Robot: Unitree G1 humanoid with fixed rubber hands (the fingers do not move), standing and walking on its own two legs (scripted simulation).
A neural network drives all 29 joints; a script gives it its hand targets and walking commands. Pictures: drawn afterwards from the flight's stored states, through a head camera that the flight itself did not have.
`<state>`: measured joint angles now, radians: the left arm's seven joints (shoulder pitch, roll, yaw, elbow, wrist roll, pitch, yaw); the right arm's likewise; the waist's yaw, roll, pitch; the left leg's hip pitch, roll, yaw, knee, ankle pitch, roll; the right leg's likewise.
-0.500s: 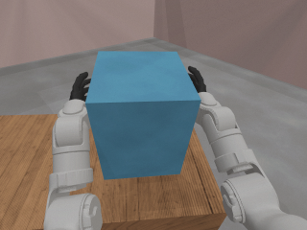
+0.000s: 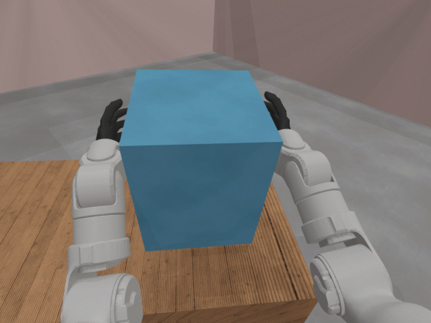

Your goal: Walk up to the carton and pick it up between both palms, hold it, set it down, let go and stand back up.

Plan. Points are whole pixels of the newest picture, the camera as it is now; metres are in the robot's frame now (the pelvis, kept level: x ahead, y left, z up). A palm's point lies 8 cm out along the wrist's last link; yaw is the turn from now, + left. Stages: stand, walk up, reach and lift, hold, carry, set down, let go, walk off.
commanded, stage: hold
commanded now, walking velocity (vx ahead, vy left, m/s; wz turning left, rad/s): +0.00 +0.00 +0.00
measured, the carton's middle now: (197, 160) +0.35 +0.01 +0.19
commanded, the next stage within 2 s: none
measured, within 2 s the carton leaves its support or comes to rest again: neither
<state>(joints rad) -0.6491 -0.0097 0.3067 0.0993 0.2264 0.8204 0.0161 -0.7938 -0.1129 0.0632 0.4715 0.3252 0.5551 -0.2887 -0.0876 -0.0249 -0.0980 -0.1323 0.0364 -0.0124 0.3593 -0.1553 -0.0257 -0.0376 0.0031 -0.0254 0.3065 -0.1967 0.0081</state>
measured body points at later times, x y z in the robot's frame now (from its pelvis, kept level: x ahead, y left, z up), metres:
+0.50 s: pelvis +0.00 +0.00 +0.00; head -0.07 +0.02 +0.45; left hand +0.37 +0.16 +0.22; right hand +0.38 -0.13 +0.24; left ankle +0.03 +0.13 -0.75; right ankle -0.01 -0.12 -0.75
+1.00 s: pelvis +0.00 +0.00 +0.00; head -0.07 +0.02 +0.44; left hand +0.37 +0.16 +0.23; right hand +0.38 -0.14 +0.24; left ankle +0.03 +0.13 -0.75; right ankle -0.01 -0.12 -0.75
